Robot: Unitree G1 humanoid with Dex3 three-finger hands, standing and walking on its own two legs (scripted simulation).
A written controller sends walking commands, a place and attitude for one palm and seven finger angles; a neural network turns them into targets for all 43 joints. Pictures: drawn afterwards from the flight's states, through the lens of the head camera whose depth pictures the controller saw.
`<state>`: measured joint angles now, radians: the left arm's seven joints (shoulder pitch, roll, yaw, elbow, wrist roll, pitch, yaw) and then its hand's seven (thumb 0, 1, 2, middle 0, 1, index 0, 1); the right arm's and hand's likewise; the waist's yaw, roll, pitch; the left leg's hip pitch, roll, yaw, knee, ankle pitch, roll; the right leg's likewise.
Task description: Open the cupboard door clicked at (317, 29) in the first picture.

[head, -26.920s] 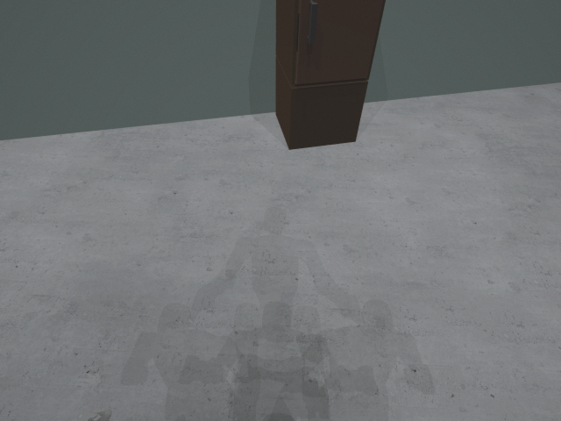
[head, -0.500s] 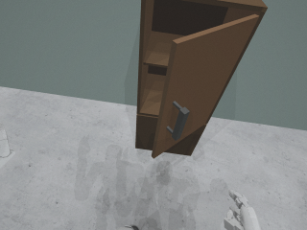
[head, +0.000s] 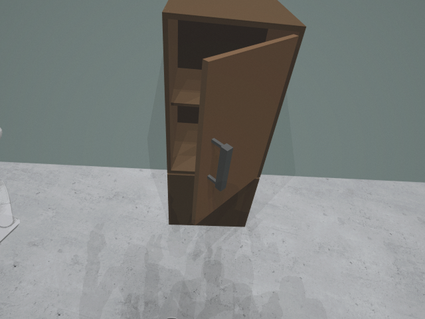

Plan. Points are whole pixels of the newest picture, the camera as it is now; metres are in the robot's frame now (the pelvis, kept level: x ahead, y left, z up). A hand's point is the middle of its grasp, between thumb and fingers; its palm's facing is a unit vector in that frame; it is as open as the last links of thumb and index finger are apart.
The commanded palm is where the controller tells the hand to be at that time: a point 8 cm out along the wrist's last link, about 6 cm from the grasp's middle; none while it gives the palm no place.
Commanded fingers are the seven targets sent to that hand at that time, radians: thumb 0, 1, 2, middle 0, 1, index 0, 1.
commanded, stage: stop stepping back and stand still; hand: left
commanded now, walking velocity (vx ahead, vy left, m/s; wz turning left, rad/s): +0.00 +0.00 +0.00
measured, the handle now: (217, 164) +0.55 -0.01 -0.02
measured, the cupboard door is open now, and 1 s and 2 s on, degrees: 44 44 44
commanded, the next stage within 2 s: let the arm hang, fingers relaxed in 0.80 s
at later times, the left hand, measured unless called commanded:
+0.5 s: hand out of the picture +0.17 +0.31 +0.18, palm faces +0.45 -0.79 -0.42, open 7.4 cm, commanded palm +0.11 +0.34 +0.21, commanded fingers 0.00 0.90 0.90 -0.20 -0.30 -0.20 -0.30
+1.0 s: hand (12, 285) +0.16 +0.31 +0.06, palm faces +0.19 -0.85 -0.49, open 7.4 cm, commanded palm none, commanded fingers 0.00 0.90 0.90 -0.20 -0.30 -0.20 -0.30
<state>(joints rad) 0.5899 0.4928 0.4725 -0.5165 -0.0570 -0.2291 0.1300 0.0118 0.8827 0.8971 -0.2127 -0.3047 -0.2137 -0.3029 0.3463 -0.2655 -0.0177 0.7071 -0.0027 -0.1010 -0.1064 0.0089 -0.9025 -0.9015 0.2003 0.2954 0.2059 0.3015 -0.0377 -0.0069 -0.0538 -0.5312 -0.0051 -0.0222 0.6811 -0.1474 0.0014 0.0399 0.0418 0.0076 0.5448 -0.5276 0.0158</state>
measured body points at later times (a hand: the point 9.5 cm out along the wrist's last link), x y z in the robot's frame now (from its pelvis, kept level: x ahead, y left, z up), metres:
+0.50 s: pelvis -0.03 +0.04 +0.03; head -0.03 +0.05 +0.48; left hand +0.14 +0.35 +0.21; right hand +0.15 -0.18 -0.04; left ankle +0.01 +0.14 -0.71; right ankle -0.09 -0.07 -0.70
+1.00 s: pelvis -0.06 +0.05 +0.03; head -0.06 +0.02 +0.48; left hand +0.14 +0.35 +0.09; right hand +0.09 -0.21 -0.09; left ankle +0.01 +0.14 -0.71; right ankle -0.09 -0.07 -0.71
